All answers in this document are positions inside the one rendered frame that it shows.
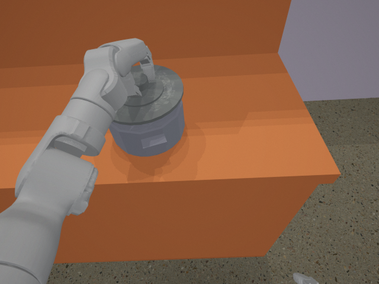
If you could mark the knob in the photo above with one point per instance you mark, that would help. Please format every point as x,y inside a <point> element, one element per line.
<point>141,81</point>

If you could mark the left robot upper arm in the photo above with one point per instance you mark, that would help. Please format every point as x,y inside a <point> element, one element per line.
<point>60,184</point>

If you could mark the left robot forearm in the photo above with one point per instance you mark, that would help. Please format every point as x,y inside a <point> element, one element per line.
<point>81,127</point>

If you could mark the left robot hand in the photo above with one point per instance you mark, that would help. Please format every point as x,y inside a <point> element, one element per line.
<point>138,52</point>

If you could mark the pot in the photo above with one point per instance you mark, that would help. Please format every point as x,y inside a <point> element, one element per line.
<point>152,138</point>

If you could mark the lid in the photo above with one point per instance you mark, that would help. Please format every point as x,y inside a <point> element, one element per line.
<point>160,98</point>

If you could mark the table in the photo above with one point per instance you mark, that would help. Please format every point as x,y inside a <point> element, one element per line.
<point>250,154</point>

